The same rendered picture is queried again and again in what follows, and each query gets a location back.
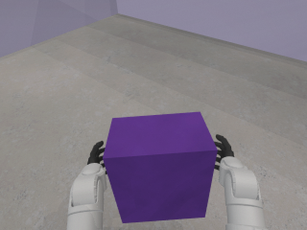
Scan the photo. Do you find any robot left hand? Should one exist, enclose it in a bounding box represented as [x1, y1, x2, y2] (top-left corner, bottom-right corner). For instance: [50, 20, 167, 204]
[87, 141, 107, 174]

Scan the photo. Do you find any carton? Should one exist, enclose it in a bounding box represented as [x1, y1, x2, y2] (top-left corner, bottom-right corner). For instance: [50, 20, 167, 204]
[103, 111, 218, 223]

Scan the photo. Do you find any left robot forearm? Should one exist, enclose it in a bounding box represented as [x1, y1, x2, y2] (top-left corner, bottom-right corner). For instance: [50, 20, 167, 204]
[66, 163, 107, 230]

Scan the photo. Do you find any robot right hand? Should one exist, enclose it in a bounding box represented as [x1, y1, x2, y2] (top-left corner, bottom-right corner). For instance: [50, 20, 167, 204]
[214, 134, 234, 171]

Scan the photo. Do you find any right robot forearm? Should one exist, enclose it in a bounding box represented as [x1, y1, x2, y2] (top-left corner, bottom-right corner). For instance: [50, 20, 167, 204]
[219, 156, 270, 230]

